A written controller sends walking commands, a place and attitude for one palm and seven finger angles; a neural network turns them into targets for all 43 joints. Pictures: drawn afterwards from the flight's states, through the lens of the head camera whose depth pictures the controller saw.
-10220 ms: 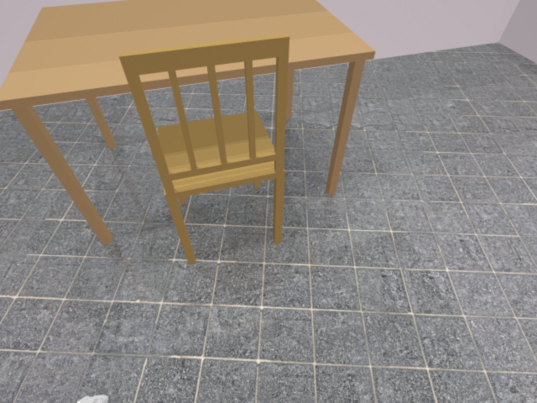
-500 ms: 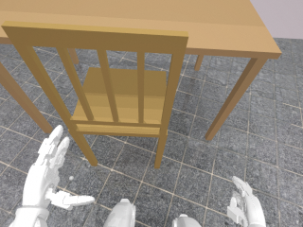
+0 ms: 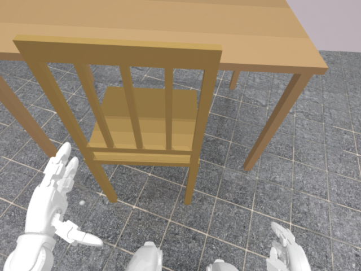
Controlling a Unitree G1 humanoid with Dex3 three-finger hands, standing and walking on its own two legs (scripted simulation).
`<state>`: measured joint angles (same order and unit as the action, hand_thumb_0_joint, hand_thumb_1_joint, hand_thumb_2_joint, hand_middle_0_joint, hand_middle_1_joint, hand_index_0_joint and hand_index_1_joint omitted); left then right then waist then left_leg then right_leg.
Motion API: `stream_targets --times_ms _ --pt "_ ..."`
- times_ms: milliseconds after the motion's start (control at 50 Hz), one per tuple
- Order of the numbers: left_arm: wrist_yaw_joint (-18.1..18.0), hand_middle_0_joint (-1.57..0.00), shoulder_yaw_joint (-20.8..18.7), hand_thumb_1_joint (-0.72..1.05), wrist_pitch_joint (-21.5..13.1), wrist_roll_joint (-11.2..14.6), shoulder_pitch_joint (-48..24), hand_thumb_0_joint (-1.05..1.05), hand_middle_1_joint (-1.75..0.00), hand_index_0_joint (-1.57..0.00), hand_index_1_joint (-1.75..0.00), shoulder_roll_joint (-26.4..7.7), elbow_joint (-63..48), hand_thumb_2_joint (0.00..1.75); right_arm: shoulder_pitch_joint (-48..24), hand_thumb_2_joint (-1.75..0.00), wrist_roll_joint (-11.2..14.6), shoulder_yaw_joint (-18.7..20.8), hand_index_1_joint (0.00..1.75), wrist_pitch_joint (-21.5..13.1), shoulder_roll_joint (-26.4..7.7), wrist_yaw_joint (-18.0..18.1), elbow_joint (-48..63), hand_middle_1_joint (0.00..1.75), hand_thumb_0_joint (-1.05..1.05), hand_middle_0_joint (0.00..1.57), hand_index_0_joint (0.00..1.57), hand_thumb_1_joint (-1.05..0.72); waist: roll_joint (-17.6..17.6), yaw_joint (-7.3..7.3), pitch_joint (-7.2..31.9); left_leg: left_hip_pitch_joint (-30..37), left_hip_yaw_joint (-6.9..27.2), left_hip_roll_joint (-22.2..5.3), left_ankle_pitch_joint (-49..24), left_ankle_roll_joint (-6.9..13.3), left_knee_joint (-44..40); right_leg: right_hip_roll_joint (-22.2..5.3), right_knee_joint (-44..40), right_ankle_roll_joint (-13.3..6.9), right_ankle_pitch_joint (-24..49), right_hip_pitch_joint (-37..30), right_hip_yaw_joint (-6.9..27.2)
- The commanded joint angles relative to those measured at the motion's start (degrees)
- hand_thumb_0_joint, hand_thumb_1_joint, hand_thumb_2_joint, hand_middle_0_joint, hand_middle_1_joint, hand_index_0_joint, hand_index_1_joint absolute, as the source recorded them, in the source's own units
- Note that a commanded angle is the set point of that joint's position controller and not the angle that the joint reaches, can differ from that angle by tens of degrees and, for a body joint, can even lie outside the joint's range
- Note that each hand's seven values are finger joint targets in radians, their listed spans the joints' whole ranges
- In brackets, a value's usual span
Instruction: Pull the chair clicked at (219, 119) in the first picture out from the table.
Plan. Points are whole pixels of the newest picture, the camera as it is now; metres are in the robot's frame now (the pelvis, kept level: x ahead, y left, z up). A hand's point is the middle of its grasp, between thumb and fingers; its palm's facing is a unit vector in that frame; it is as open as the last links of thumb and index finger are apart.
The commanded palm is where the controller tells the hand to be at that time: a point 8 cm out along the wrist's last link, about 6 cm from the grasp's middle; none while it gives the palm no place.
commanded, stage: raise the hand toward the chair's back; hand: left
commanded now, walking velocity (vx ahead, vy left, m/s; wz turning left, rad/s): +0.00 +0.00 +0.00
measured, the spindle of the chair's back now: (133, 114) +0.51 +0.16 +0.01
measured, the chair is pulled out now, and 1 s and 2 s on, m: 0.00 0.00 0.00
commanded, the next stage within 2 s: aim the fingers beside a spindle in 0.44 s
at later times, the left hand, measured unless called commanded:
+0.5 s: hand (91, 199) +0.25 +0.19 +0.05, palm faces +0.04 -1.00 -0.06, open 17.0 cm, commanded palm +0.23 +0.25 +0.05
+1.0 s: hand (106, 186) +0.29 +0.18 +0.03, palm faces +0.02 -1.00 -0.04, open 16.9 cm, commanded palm +0.27 +0.23 +0.03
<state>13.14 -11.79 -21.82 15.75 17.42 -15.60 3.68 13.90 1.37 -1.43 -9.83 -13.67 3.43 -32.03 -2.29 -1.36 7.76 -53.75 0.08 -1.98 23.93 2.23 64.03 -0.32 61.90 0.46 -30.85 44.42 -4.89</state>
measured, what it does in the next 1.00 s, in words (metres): stands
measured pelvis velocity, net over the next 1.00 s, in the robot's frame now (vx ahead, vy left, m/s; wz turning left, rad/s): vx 0.01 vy -0.02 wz -0.01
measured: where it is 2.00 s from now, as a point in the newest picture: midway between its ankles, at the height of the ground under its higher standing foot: outside the picture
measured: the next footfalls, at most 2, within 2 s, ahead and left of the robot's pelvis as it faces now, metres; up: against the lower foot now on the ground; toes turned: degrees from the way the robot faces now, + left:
none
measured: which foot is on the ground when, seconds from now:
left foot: down 0.00-1.00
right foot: down 0.00-1.00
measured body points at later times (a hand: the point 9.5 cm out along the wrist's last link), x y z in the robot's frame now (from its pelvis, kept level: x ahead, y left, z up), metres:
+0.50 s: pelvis +0.01 -0.01 +0.00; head +0.07 +0.00 +0.45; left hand +0.24 +0.25 +0.05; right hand +0.18 -0.25 -0.07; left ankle +0.07 +0.09 -0.66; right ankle +0.00 -0.13 -0.66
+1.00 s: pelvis +0.01 -0.02 -0.01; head +0.09 -0.01 +0.44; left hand +0.28 +0.23 +0.03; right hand +0.18 -0.26 -0.09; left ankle +0.07 +0.09 -0.66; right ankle +0.00 -0.13 -0.66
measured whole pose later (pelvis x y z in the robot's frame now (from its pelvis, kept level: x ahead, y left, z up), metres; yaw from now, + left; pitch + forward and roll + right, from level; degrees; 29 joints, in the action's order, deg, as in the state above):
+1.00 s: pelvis +0.01 -0.02 -0.01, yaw +0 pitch +17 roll -3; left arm 12.3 -10.8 -23.2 14.6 10.3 -13.9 10.6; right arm 12.8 0.8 -0.4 -9.1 -14.1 2.6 -32.5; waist -2.0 -2.0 8.3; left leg -56.8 0.1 -2.6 25.8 1.0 66.0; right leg 0.3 64.8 -0.7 -33.2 48.1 -4.6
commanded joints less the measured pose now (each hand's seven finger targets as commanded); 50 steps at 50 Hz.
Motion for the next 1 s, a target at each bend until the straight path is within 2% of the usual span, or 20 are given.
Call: stream_targets --times_ms 0,40,60,140,160,240,260,420,460,560,580,640,680,740,760,840,860,880,920,980 --pt "0.25 -0.06 -3.43 -0.50 -3.79 0.79 -3.88 0.00 -0.08 -0.06 -0.08 -6.78 -10.58 0.30 -3.08 -0.90 0.35 3.84 0.30 -3.28 -8.58 0.79 8.82 0.30 0.00 0.20 0.20 -0.90 -1.64 0.13 10.47 16.74 4.51 0.27 -1.41 -1.09 -12.61 1.68 -10.37 -1.77 4.69 1.90 0.02" --pt "0.23 -0.06 -3.56 -0.50 -4.02 0.94 -3.81 0.00 -0.08 -0.06 -0.08 -6.95 -10.77 0.30 -3.10 -0.90 0.35 3.97 0.30 -3.46 -8.56 0.76 8.73 0.30 0.00 0.20 0.20 -0.90 -1.93 0.25 10.35 16.67 4.20 0.34 -1.37 -1.04 -12.50 1.60 -10.73 -1.75 4.51 1.85 0.29" --pt "-0.02 -0.06 -4.38 -0.50 -4.16 0.78 -3.52 0.00 -0.08 -0.06 -0.08 -7.83 -10.42 0.30 -3.05 -0.90 0.27 4.03 0.30 -3.48 -8.68 0.76 8.49 0.30 0.00 0.20 0.20 -0.90 -0.73 0.31 10.63 16.24 4.25 0.28 -1.81 -0.98 -12.38 1.71 -10.65 -1.77 4.76 1.20 0.29" --pt "-0.57 -0.06 -4.38 -0.50 -5.54 0.68 -4.29 0.00 -0.08 -0.06 -0.08 -7.89 -12.44 0.30 -3.09 -0.90 0.14 4.12 0.30 -3.82 -8.49 0.59 8.41 0.30 0.00 0.20 0.20 -0.90 -3.47 0.46 11.47 17.47 3.98 0.31 -2.98 -1.10 -12.10 1.50 -10.16 -1.86 5.47 1.72 0.39" --pt "-0.95 -0.06 -5.20 -0.50 -5.42 0.33 -3.43 0.00 -0.08 -0.06 -0.08 -8.80 -11.31 0.30 -3.00 -0.90 0.05 4.12 0.30 -3.69 -8.53 0.51 8.08 0.30 0.00 0.20 0.20 -0.90 -2.91 0.49 11.10 16.89 3.99 0.25 -3.04 -1.04 -12.04 1.67 -10.25 -1.89 5.45 1.47 0.45" --pt "-0.95 -0.06 -3.99 -0.50 -5.79 0.56 -3.96 0.00 -0.08 -0.06 -0.08 -7.01 -11.12 0.30 -2.96 -0.90 0.11 4.23 0.30 -3.65 -8.34 0.40 8.23 0.30 0.00 0.20 0.20 -0.90 -2.01 -0.02 11.31 17.27 3.61 0.28 -4.23 -0.97 -11.42 1.56 -10.23 -1.62 6.47 1.79 0.44" --pt "-0.84 -0.06 -4.64 -0.50 -5.37 0.55 -3.55 0.00 -0.08 -0.06 -0.08 -7.67 -9.83 0.30 -2.90 -0.90 0.07 4.21 0.30 -3.49 -8.40 0.42 7.98 0.30 0.00 0.20 0.20 -0.90 -1.30 0.06 10.67 16.07 3.53 0.33 -3.77 -0.89 -11.32 1.68 -10.56 -1.64 6.10 1.38 0.63" --pt "0.37 -0.06 -3.88 -0.50 -5.00 0.57 -4.98 0.00 -0.08 -0.06 -0.08 -7.42 -11.29 0.30 -2.82 -0.90 0.18 4.11 0.30 -3.51 -8.22 0.62 8.30 0.30 0.00 0.20 0.20 -0.90 -2.42 -0.08 11.98 17.44 3.03 0.39 -6.52 -0.74 -10.59 1.55 -10.60 -1.64 8.57 0.35 0.94" --pt "0.15 -0.06 -4.95 -0.50 -4.85 0.74 -4.32 0.00 -0.08 -0.06 -0.08 -7.99 -10.38 0.30 -2.78 -0.90 0.05 4.13 0.30 -3.44 -8.09 0.68 8.06 0.30 0.00 0.20 0.20 -0.90 -1.24 0.14 12.02 16.82 2.91 0.50 -7.36 -0.62 -10.22 1.66 -10.78 -1.60 9.45 -0.36 1.10" --pt "0.68 -0.06 -3.83 -0.50 -4.80 0.64 -4.24 0.00 -0.08 -0.06 -0.08 -6.60 -8.82 0.30 -2.90 -0.90 0.06 4.24 0.30 -3.36 -8.04 0.66 7.80 0.30 0.00 0.20 0.20 -0.90 -0.26 -0.37 11.71 16.12 2.53 0.48 -8.10 -0.54 -9.19 1.62 -10.37 -1.39 10.55 0.24 1.22" --pt "0.86 -0.06 -2.67 -0.50 -4.81 0.67 -5.75 0.00 -0.08 -0.06 -0.08 -5.62 -8.86 0.30 -2.85 -0.90 0.03 4.08 0.30 -3.45 -8.05 0.60 7.86 0.30 0.00 0.20 0.20 -0.90 -1.07 -0.70 11.66 15.91 2.50 0.65 -8.18 -0.54 -8.81 1.46 -10.09 -1.38 10.93 0.56 1.38" --pt "0.98 -0.06 -2.55 -0.50 -5.09 0.39 -9.02 0.00 -0.08 -0.06 -0.08 -6.08 -7.99 0.30 -2.50 -0.90 -0.10 4.04 0.30 -3.43 -8.32 0.59 7.53 0.30 0.00 0.20 0.20 -0.90 -0.80 -1.14 11.87 15.21 2.64 0.57 -7.70 -0.56 -8.05 1.37 -9.57 -1.36 10.44 1.70 1.48" --pt "0.94 -0.06 -3.52 -0.50 -5.34 0.38 -9.87 0.00 -0.08 -0.06 -0.08 -6.97 -7.30 0.30 -2.45 -0.90 -0.15 4.22 0.30 -3.40 -8.44 0.73 7.40 0.30 0.00 0.20 0.20 -0.90 -0.03 -0.89 12.59 14.84 2.45 0.55 -7.94 -0.49 -7.60 1.39 -9.40 -1.38 10.63 1.48 1.81" --pt "0.68 -0.06 -3.26 -0.50 -6.01 0.22 -10.02 0.00 -0.08 -0.06 -0.08 -6.70 -8.45 0.30 -2.45 -0.90 -0.24 4.30 0.30 -3.51 -8.19 0.51 7.46 0.30 0.00 0.20 0.20 -0.90 -2.70 -0.08 15.55 16.85 2.27 0.56 -10.74 -0.56 -7.31 1.22 -8.47 -1.63 13.10 0.86 1.87" --pt "0.41 -0.06 -3.36 -0.50 -5.69 -0.01 -8.99 0.00 -0.08 -0.06 -0.08 -7.00 -8.23 0.30 -2.40 -0.90 -0.35 4.30 0.30 -3.33 -8.23 0.37 7.59 0.30 0.00 0.20 0.20 -0.90 -2.10 0.09 16.03 16.62 2.41 0.48 -11.57 -0.54 -7.36 1.36 -8.14 -1.65 13.81 0.29 1.60" --pt "-0.45 -0.06 -2.61 -0.50 -5.03 -0.17 -9.81 0.00 -0.08 -0.06 -0.08 -5.71 -6.19 0.30 -2.55 -0.90 -0.34 4.31 0.30 -2.47 -8.21 -0.04 7.54 0.30 0.00 0.20 0.20 -0.90 -1.13 -0.31 14.47 15.09 2.16 0.57 -10.51 -0.66 -7.03 1.30 -7.95 -1.43 13.57 1.41 1.64" --pt "-0.77 -0.06 -4.15 -0.50 -4.74 -0.37 -10.31 0.00 -0.08 -0.06 -0.08 -7.13 -4.58 0.30 -2.41 -0.90 -0.43 4.34 0.30 -2.17 -8.33 0.01 7.17 0.30 0.00 0.20 0.20 -0.90 0.08 -0.16 13.99 13.81 2.36 0.46 -10.20 -0.64 -6.83 1.48 -7.71 -1.53 13.24 1.41 1.62" --pt "-0.81 -0.06 -3.56 -0.50 -4.96 -0.52 -11.64 0.00 -0.08 -0.06 -0.08 -6.46 -4.48 0.30 -2.33 -0.90 -0.41 4.44 0.30 -2.03 -8.44 -0.01 7.33 0.30 0.00 0.20 0.20 -0.90 0.54 -0.58 14.10 13.80 2.20 0.47 -10.02 -0.63 -6.46 1.42 -7.49 -1.41 13.34 1.90 1.82" --pt "-0.95 -0.06 -3.68 -0.50 -5.29 -0.53 -11.73 0.00 -0.08 -0.06 -0.08 -6.37 -4.10 0.30 -2.17 -0.90 -0.37 4.54 0.30 -1.78 -8.41 -0.07 7.44 0.30 0.00 0.20 0.20 -0.90 0.04 -0.28 14.62 14.06 2.17 0.45 -10.14 -0.71 -6.41 1.40 -7.28 -1.51 13.31 2.03 1.78" --pt "-1.21 -0.06 -2.12 -0.50 -6.18 -0.91 -15.33 0.00 -0.08 -0.06 -0.08 -5.77 -5.32 0.30 -2.21 -0.90 -0.58 4.46 0.30 -1.77 -8.40 -0.20 7.21 0.30 0.00 0.20 0.20 -0.90 -1.68 -0.72 16.26 14.82 2.24 0.42 -10.39 -0.58 -5.81 1.26 -6.79 -1.55 13.13 2.88 2.03"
